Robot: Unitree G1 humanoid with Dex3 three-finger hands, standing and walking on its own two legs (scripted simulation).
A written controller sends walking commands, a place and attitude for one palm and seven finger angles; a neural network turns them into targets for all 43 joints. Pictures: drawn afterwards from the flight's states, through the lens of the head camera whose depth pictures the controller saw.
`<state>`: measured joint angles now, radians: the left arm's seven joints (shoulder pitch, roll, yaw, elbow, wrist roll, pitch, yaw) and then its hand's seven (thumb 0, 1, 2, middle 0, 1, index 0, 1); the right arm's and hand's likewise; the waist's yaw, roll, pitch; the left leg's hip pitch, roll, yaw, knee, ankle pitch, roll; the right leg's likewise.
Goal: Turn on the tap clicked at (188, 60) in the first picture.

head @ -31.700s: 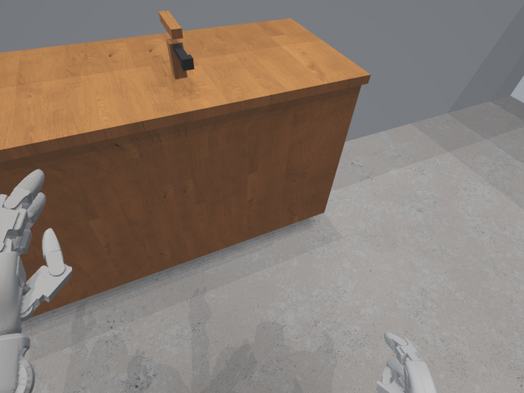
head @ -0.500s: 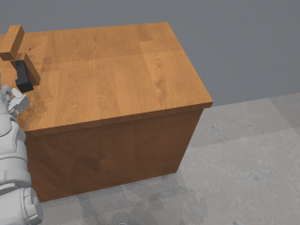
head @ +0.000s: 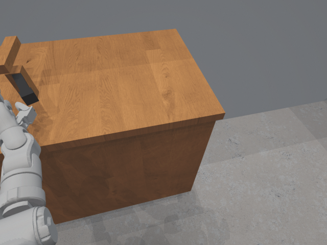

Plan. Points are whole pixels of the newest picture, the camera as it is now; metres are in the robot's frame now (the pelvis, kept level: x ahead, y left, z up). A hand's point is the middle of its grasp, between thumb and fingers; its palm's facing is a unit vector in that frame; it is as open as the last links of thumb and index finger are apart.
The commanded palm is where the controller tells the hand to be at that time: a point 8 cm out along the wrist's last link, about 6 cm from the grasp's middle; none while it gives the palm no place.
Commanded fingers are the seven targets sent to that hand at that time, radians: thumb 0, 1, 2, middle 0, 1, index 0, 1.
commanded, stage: push the lever round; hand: left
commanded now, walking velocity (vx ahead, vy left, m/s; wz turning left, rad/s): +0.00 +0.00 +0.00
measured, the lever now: (28, 96) +0.43 +0.35 +0.13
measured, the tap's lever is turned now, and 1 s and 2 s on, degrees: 25 53 73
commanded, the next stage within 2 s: lift the hand up off the lever in 1.60 s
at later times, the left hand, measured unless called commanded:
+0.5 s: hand (47, 103) +0.42 +0.31 +0.11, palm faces +0.76 -0.65 -0.07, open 7.8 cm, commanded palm +0.38 +0.32 +0.12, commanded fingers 0.00 0.90 0.90 -0.15 -0.15 -0.15 -0.15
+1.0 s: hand (58, 95) +0.45 +0.29 +0.12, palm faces +0.82 -0.57 -0.07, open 7.8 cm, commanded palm +0.40 +0.30 +0.12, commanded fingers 0.00 0.90 0.90 -0.15 -0.15 -0.15 -0.15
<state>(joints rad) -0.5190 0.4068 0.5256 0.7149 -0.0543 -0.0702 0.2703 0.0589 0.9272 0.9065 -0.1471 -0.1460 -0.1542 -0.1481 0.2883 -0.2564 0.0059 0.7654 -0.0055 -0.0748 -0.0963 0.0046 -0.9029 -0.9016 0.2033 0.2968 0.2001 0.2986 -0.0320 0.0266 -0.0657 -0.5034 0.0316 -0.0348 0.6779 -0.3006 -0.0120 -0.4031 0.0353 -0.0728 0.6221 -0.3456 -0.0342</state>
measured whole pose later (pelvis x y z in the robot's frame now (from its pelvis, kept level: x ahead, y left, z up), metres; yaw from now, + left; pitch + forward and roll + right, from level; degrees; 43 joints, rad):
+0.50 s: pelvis +0.00 +0.00 +0.00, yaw +0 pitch +8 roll -2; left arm -0.64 0.33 0.51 0.82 0.03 -0.09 0.50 0.05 0.92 0.91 -0.15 -0.15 -0.16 -0.15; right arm 0.29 -0.24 0.00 0.79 -0.04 -0.04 -0.07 0.00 -0.90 -0.90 0.20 0.30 0.20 0.30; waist -0.06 0.03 -0.08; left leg -0.53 0.03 -0.03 0.69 -0.30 -0.01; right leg -0.43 0.03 -0.07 0.64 -0.34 -0.03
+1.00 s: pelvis -0.01 +0.01 -0.01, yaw +0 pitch +10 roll -2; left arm -0.79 0.31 0.52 0.96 0.10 -0.11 0.69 0.05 0.92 0.91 -0.15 -0.15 -0.15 -0.15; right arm 0.31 -0.23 -0.02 0.82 -0.08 -0.02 -0.03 0.00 -0.90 -0.90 0.20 0.30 0.20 0.30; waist -0.09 0.03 -0.10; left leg -0.59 0.02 -0.04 0.72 -0.30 -0.01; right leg -0.49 0.03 -0.08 0.67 -0.35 -0.03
